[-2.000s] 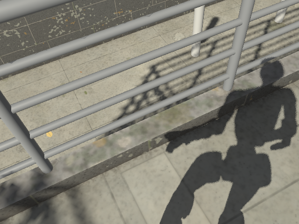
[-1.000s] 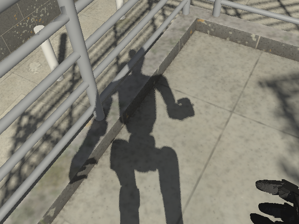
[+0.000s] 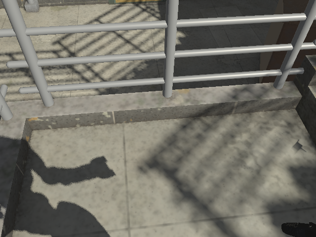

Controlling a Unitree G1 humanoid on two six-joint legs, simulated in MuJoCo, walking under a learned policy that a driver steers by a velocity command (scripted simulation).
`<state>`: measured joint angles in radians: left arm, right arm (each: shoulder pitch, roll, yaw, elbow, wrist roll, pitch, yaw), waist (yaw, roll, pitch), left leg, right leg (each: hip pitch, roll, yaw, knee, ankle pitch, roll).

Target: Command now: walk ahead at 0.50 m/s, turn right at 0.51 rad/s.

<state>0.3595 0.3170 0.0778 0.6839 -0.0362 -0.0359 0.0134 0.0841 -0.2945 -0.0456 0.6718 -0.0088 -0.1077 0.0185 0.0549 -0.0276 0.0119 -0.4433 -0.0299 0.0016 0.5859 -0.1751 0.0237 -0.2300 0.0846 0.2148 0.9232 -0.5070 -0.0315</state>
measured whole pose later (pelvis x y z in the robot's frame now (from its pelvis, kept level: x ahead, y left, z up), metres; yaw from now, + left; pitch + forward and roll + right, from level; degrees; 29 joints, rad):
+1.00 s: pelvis +0.51 -0.07 +0.01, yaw -19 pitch +0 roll -2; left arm 0.33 0.33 0.08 0.80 0.03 0.00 0.00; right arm 0.10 -0.28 -0.02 0.75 -0.02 -0.06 -0.02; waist 0.07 -0.02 0.06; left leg -0.42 0.04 -0.01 0.56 -0.14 0.00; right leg -0.33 0.13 0.09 1.04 -0.53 -0.02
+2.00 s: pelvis +0.65 -0.26 +0.01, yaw -54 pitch -1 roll -1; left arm 0.26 0.35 0.09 0.77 -0.02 0.06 0.03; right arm 0.13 -0.30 -0.05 0.78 0.00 -0.01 -0.02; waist 0.05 -0.06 0.12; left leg -0.30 -0.02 0.01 0.52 -0.20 0.05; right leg -0.28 0.14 0.19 0.94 -0.53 0.01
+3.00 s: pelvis +0.70 -0.53 +0.02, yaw -90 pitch +0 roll +1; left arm 0.21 0.29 0.04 0.80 0.05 -0.01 -0.02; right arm 0.25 -0.25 -0.03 0.82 -0.04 -0.07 -0.03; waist -0.01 -0.06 0.03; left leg -0.22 0.00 0.12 0.44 -0.22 0.04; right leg -0.60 0.06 0.05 1.52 -0.33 -0.07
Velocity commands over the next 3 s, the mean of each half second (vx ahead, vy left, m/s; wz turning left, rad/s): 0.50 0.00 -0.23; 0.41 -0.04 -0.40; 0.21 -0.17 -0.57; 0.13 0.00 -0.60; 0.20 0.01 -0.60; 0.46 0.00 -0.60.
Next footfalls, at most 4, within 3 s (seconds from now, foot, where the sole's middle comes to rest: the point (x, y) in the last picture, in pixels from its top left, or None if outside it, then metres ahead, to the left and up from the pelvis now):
0.46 right None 0.40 -0.16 -0.76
0.90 left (170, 192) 0.67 0.00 -0.76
1.42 right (248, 229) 0.53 -0.32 -0.76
1.92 left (232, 175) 0.78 -0.28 -0.76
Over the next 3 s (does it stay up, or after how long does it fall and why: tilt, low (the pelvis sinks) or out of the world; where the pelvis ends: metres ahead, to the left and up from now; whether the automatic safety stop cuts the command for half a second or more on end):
stays up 0.70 -0.53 0.02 its command is cut before an obstacle after 0.8 s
